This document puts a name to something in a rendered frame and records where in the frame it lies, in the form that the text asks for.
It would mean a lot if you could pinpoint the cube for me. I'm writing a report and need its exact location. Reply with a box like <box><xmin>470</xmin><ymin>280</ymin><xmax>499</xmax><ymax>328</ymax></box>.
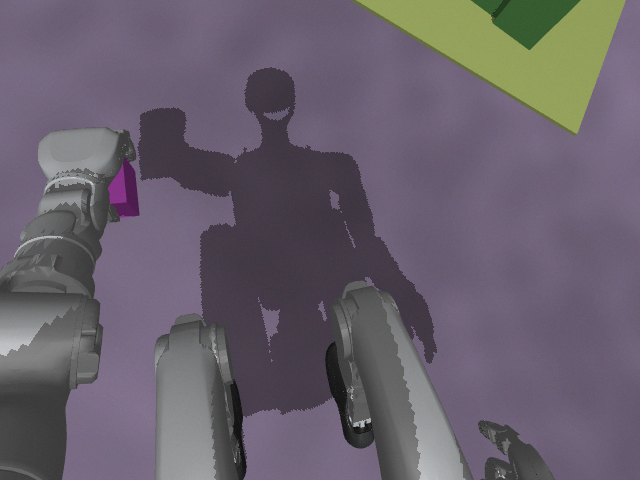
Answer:
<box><xmin>107</xmin><ymin>157</ymin><xmax>140</xmax><ymax>218</ymax></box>

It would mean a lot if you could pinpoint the left robot hand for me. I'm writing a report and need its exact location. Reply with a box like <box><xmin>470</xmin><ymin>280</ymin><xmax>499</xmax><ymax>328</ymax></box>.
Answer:
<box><xmin>38</xmin><ymin>127</ymin><xmax>136</xmax><ymax>223</ymax></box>

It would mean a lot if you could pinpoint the right robot hand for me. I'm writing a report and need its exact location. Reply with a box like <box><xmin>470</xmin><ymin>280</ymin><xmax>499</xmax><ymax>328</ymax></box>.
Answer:
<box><xmin>478</xmin><ymin>420</ymin><xmax>555</xmax><ymax>480</ymax></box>

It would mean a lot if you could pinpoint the armchair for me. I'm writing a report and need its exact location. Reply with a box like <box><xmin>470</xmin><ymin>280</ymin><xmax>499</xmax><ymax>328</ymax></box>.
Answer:
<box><xmin>471</xmin><ymin>0</ymin><xmax>581</xmax><ymax>50</ymax></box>

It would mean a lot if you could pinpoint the left robot arm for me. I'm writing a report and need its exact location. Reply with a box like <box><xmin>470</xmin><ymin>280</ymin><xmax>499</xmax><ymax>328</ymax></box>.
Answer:
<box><xmin>0</xmin><ymin>172</ymin><xmax>109</xmax><ymax>480</ymax></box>

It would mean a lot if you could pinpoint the right robot foot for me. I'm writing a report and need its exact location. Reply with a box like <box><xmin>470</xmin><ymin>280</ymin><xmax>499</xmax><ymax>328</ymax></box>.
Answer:
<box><xmin>325</xmin><ymin>342</ymin><xmax>374</xmax><ymax>449</ymax></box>

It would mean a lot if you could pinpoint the left robot foot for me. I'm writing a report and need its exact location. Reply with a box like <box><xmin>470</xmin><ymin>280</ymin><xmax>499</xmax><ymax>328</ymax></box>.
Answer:
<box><xmin>230</xmin><ymin>378</ymin><xmax>246</xmax><ymax>480</ymax></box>

